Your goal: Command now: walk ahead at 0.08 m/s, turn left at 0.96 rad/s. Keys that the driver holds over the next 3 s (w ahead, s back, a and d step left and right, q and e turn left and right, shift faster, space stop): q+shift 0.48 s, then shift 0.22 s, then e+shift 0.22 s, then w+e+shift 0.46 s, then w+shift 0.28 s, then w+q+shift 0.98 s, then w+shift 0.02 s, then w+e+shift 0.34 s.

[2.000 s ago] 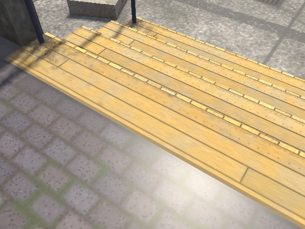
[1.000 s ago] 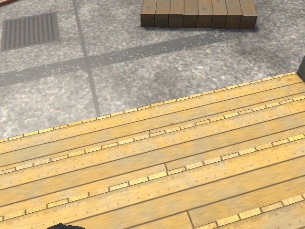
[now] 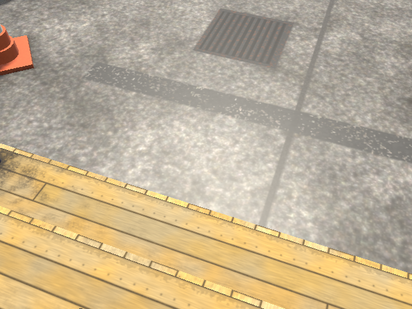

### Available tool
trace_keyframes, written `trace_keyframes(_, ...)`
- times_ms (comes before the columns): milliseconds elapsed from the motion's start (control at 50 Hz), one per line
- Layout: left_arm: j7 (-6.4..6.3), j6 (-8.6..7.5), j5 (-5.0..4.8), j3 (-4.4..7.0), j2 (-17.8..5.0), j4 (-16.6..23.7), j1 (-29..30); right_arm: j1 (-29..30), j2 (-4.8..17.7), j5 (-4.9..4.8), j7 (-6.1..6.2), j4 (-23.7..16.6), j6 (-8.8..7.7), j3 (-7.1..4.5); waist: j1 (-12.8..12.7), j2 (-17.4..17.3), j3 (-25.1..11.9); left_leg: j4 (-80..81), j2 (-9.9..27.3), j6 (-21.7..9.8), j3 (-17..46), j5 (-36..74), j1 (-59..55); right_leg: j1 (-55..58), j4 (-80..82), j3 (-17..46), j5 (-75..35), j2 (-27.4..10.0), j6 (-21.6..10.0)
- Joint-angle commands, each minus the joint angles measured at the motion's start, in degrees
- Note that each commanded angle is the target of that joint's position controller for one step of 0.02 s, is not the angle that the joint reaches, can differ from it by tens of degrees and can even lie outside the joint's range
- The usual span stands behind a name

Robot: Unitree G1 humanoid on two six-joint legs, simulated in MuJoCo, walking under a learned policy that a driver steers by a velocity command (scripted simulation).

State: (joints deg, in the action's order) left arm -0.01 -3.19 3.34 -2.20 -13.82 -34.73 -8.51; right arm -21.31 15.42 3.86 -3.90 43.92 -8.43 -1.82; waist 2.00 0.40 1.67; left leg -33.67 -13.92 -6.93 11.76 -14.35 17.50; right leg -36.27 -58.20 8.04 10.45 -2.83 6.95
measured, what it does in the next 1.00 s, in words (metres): steps on the spot, turning left: right foot, then left foot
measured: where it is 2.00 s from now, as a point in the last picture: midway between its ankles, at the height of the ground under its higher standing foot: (199, 273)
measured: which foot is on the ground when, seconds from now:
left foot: down 0.00-0.16, up 0.18-0.58, down 0.60-1.00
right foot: up 0.00-0.12, down 0.14-0.60, up 0.62-1.00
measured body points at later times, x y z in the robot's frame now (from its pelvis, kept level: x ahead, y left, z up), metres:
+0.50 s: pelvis +0.05 -0.07 +0.01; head +0.07 -0.05 +0.46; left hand +0.06 +0.26 -0.06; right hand +0.32 -0.18 -0.07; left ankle +0.04 +0.07 -0.68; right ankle +0.08 -0.17 -0.73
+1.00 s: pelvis +0.06 -0.03 +0.00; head +0.09 +0.00 +0.45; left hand +0.01 +0.23 -0.13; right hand +0.31 -0.18 -0.09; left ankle +0.02 +0.06 -0.73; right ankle +0.07 -0.16 -0.68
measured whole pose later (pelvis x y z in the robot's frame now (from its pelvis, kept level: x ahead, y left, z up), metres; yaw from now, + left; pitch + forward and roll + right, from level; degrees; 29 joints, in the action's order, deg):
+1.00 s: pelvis +0.06 -0.03 +0.00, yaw +29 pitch +2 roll +0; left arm 2.1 -4.5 4.0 1.8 -14.4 -42.5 -18.6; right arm -13.5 14.6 0.8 1.7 35.7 -4.3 -1.2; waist 0.5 1.2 2.7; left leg -35.0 2.0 -3.3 -8.1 -17.8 19.1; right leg -21.7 -54.5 -2.5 29.1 -1.7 1.0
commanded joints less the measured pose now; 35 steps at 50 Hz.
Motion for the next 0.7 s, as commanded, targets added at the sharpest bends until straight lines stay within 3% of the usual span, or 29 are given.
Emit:
trace_keyframes(20, -1.83, -0.24, -0.83, 3.44, -8.5, 1.7, -7.8, -3.7, 7.8, -0.75, 0.42, -4.3, -0.29, -3.04, -1.8, -5.2, -3.8, -2.1, 20.6, -8.5, 22.5, 41.9, -10.7, 0.9, -0.1, 0.8, 6.7, 0.4, 1.3)
trace_keyframes(60, -2.38, -0.98, -0.93, 3.06, -6.9, 2.4, -3.0, -7.4, 6.5, -1.74, 1.18, -3.6, 0.12, -3.06, 2.5, -4.2, -4.7, -7.8, 23.1, -8.7, 29.0, 41.4, -20.7, -8.9, 1.7, 2.8, 11.1, 0.2, 0.8)
trace_keyframes(80, -2.42, -1.16, -1.05, 2.59, -5.5, 3.8, 3.2, -9.2, 7.1, -3.61, 1.53, -3.3, 0.62, -3.35, 4.6, -2.4, -3.8, -7.6, 21.3, -8.6, 30.0, 38.0, -22.6, -11.9, 10.4, 0.2, 14.5, 1.8, 0.5)
trace_keyframes(100, -2.12, -1.28, -1.44, 2.32, -4.4, 3.7, 4.6, -7.3, 8.3, -3.55, 1.49, -4.2, 1.14, -3.42, 4.3, -4.9, -4.2, -7.8, 19.1, -8.5, 30.5, 37.1, -20.0, -8.7, 12.8, -1.3, 12.8, 3.6, -0.4)
trace_keyframes(120, -1.68, -1.61, -1.95, 2.46, -4.1, 2.0, 1.0, -2.4, 8.7, -3.33, 0.81, -6.1, 1.87, -3.33, 1.2, -5.1, -5.0, -8.3, 17.0, -7.7, 29.3, 37.4, -12.4, 0.3, 16.5, -3.0, 7.8, 5.1, -2.0)
trace_keyframes(140, -1.36, -1.96, -2.76, 3.4, -5.8, -0.6, -7.3, 4.8, 9.1, -2.78, -0.43, -9.0, 2.7, -2.96, -4.4, -2.7, -5.9, -9.5, 13.5, -5.7, 25.3, 37.6, 1.9, 18.8, 22.4, -4.9, -8.2, 6.2, -5.4)
trace_keyframes(160, -1.53, -2.76, -2.23, 5.45, -9.9, -4.1, -21.1, 14.0, 6.6, -0.81, -1.65, -13.2, 2.72, -1.42, -11.5, -1.8, -8.1, -14.9, 7.8, -0.8, 19.8, 34.4, 23.4, 44.3, 21.2, -1.8, -24.1, 4.9, -11.2)
trace_keyframes(180, -0.98, -3.91, -2.73, 6.97, -18.1, -4.0, -20.8, 4.3, -1.6, -0.41, -2.72, -14.7, 2.82, 0.69, -5.1, 17.7, -19.5, -31.0, -2.9, 7.5, 6.8, -18.0, 33.3, 57.2, 32.9, 25.4, -49.6, -20.1, -34.7)
trace_keyframes(200, -0.42, -4.3, 0.22, 7.26, -16.7, -0.5, -15.4, 4.2, 8.8, -1.55, -1.55, -12.8, 3.27, -2.11, -7.5, 0.2, -8.7, -42.4, 2.8, 11.6, 2.6, -26.8, 40.8, 49.7, 34.3, 29.2, -54.1, -25.9, -36.9)
trace_keyframes(220, -0.4, -4.39, -1.03, 7.13, -16.1, -0.5, -10.6, 3.8, 9.8, -1.02, -0.01, -11.3, 4.32, -2.6, -4.6, 1.2, -6.2, -45.1, 8.9, 13.7, 0.9, -22.5, 37.9, 42.3, 36.6, 23.0, -44.7, -24.1, -32.1)
trace_keyframes(240, -0.25, -3.94, -3.91, 6.07, -12.0, 1.0, -3.6, 3.7, 12.0, -0.05, 1.43, -10.3, 5.14, -3.45, -2.1, 3.1, -5.7, -49.1, 12.9, 14.7, -1.7, -17.7, 33.3, 35.0, 38.4, 16.3, -32.4, -19.4, -27.1)
trace_keyframes(260, -0.69, -3.59, -5.84, 4.29, -7.0, 2.8, 1.3, 4.9, 11.0, 0.94, 2.08, -10.2, 5.28, -3.28, -0.8, 2.9, -5.4, -49.6, 14.1, 14.4, -3.3, -13.9, 29.4, 29.2, 40.4, 9.5, -26.8, -14.7, -23.9)
trace_keyframes(280, -1.74, -3.59, -5.27, 3.98, -6.8, 4.6, 5.2, 4.9, 9.0, 2.03, 1.15, -10.4, 4.73, -1.86, -0.1, 2.2, -4.5, -52.6, 14.5, 14.2, -6.0, -9.7, 25.0, 23.4, 41.1, 4.1, -26.5, -11.9, -22.2)
trace_keyframes(300, -2.95, -3.72, -3.73, 4.52, -9.0, 5.4, 6.4, 4.6, 7.3, 1.92, 0.0, -10.7, 4.35, -1.02, -0.5, 0.9, -5.0, -52.8, 14.6, 13.9, -7.8, -6.1, 22.5, 21.4, 42.3, -1.2, -25.2, -9.5, -21.7)
trace_keyframes(340, -4.95, -4.37, -1.72, 5.32, -12.2, 4.3, 4.2, 5.6, 4.8, 0.27, -2.55, -11.6, 4.58, 0.43, -2.4, 0.0, -3.3, -44.5, 16.3, 13.5, -9.7, -1.2, 21.8, 22.7, 44.0, -9.2, -18.6, -6.8, -19.7)
trace_keyframes(380, -5.49, -4.85, -1.14, 5.99, -14.4, 2.7, 0.3, 8.7, 5.1, -0.33, -4.2, -13.0, 5.12, 0.54, -4.6, 1.7, -2.8, -34.5, 18.6, 13.6, -10.9, 0.3, 21.3, 26.6, 44.7, -13.1, -15.8, -7.7, -18.5)
trace_keyframes(420, -5.09, -5.45, -0.59, 6.74, -15.1, 0.9, -2.9, 11.0, 4.4, -0.66, -4.89, -14.0, 6.18, 1.03, -6.4, 2.7, -1.9, -23.5, 20.8, 13.0, -12.0, -2.3, 20.2, 31.8, 44.7, -14.3, -18.0, -11.3, -19.4)
trace_keyframes(440, -4.59, -5.54, -0.68, 7.24, -15.5, 0.5, -3.0, 11.1, 4.4, -0.49, -4.56, -14.1, 6.54, 1.02, -6.2, 3.8, -1.5, -20.6, 20.3, 12.4, -12.9, -3.0, 19.6, 33.1, 44.6, -13.7, -20.8, -12.9, -20.2)
trace_keyframes(500, -3.13, -5.72, 0.46, 8.4, -16.2, 1.7, 0.0, 8.7, 6.5, -0.43, -3.24, -12.8, 6.94, -0.07, -5.3, 4.1, -1.5, -12.9, 19.3, 10.0, -13.6, -2.8, 14.7, 35.0, 44.2, -13.7, -18.6, -16.9, -21.0)
trace_keyframes(540, -2.61, -4.98, -0.29, 8.93, -16.2, 2.3, 3.0, 8.6, 7.2, -0.72, -2.02, -12.4, 6.66, -0.85, -4.3, 5.1, -2.0, -6.1, 17.6, 8.2, -13.9, -1.8, 11.6, 36.3, 43.0, -13.3, -12.5, -17.4, -20.1)
trace_keyframes(580, -1.62, -3.89, -1.71, 8.92, -15.5, 1.5, 4.4, 6.9, 7.3, -1.39, -1.09, -11.3, 6.08, -1.65, -2.4, 2.5, -2.6, 7.3, 14.4, 4.1, -15.8, 10.1, 3.2, 35.0, 37.9, -14.7, -8.1, -16.0, -17.8)
trace_keyframes(600, -0.77, -3.51, -1.64, 8.49, -13.6, 0.3, 2.2, 5.2, 8.3, -1.67, -0.58, -10.8, 5.85, -2.56, -1.4, 0.5, -5.0, 10.7, 13.3, 0.9, -14.7, 18.1, -5.3, 31.4, 32.4, -16.4, -6.2, -13.3, -15.3)
trace_keyframes(620, -0.4, -3.2, 0.15, 7.19, -7.5, 1.9, -1.7, 1.4, 13.9, -1.93, 0.88, -11.0, 5.93, -4.44, -2.4, -10.5, -13.2, 8.7, 24.0, -10.7, -1.8, 40.7, -20.9, 21.4, 17.4, -23.2, 7.9, -5.6, -8.4)
trace_keyframes(640, -0.39, -4.09, 1.04, 5.87, -5.1, 5.4, -1.5, -2.0, 16.2, -1.32, 1.08, -12.9, 5.47, -4.75, -0.6, -11.9, -19.1, 14.0, 35.4, -19.3, 19.5, 28.0, -29.2, 8.7, 10.4, -12.1, 29.4, 1.7, -5.8)
trace_keyframes(660, -0.19, -3.77, -0.13, 5.95, -6.6, 5.1, 4.1, -1.9, 12.2, -0.36, 2.2, -10.1, 3.89, -4.97, 2.4, -5.9, -8.6, 16.0, 32.5, -12.9, 14.9, 12.3, -22.6, 1.9, 7.6, -4.1, 25.8, -0.1, -6.6)
trace_keyframes(680, -0.69, -3.63, -0.8, 6.71, -8.5, 5.3, 6.9, -1.1, 11.2, -2.48, 2.26, -9.7, 2.96, -4.49, 2.0, -7.3, -4.2, 15.7, 29.7, -10.9, 9.1, 11.9, -19.2, -2.2, 3.2, -6.5, 24.4, 0.2, -6.2)
trace_keyframes(700, -1.24, -3.32, -0.44, 7.8, -11.3, 4.0, 3.9, 0.8, 9.2, -3.56, 2.1, -10.5, 3.38, -3.77, 0.6, -6.5, -5.6, 15.6, 29.5, -10.8, 6.8, 16.9, -16.6, -0.5, -1.1, -6.0, 24.6, -0.5, -5.3)
Next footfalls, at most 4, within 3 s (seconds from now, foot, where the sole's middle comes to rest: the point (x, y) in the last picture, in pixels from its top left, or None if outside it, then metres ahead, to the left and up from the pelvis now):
0.14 right None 0.12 -0.16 -0.76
0.60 left None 0.05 0.09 -0.76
1.12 right None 0.10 -0.14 -0.76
1.66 left None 0.49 0.13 -0.89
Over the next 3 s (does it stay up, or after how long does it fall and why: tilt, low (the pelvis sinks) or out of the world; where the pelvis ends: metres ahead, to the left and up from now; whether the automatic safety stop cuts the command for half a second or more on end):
stays up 1.53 0.43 -0.39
